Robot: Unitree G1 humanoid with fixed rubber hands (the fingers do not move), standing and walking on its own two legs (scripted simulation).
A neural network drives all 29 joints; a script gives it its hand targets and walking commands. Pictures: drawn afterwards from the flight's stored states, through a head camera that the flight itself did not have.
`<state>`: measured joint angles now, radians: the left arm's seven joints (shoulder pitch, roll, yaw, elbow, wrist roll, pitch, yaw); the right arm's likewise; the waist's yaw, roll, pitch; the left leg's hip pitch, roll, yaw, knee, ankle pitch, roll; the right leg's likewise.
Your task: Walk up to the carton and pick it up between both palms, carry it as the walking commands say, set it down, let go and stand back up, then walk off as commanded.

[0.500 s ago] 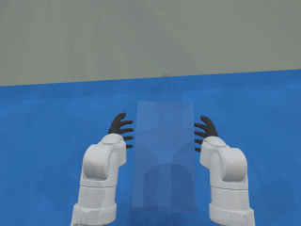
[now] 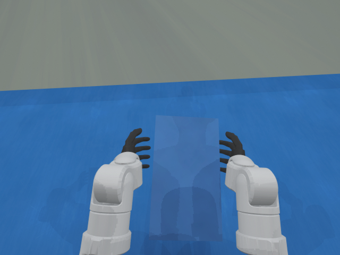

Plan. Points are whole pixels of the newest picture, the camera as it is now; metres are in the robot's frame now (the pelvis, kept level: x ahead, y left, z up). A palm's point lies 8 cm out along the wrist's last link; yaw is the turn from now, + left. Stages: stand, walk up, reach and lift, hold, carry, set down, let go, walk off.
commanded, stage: carry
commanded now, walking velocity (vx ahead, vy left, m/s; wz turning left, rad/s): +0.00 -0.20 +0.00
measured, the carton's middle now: (180, 176) +0.32 -0.01 +0.00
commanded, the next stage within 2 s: none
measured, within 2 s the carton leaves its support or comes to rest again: neither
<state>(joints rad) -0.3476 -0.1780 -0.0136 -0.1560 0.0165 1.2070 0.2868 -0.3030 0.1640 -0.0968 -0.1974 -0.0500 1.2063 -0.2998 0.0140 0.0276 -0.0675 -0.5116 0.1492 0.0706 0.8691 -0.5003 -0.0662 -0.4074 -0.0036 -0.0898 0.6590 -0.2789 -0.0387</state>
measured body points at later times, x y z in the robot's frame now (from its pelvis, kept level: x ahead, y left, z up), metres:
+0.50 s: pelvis -0.12 -0.12 +0.00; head -0.13 -0.12 +0.45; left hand +0.19 -0.01 +0.10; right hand +0.19 -0.25 +0.09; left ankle -0.06 +0.05 -0.71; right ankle -0.08 -0.24 -0.72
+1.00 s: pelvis -0.23 -0.24 +0.00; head -0.25 -0.24 +0.45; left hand +0.07 -0.13 +0.10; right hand +0.07 -0.36 +0.09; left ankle -0.18 -0.07 -0.71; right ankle -0.18 -0.34 -0.72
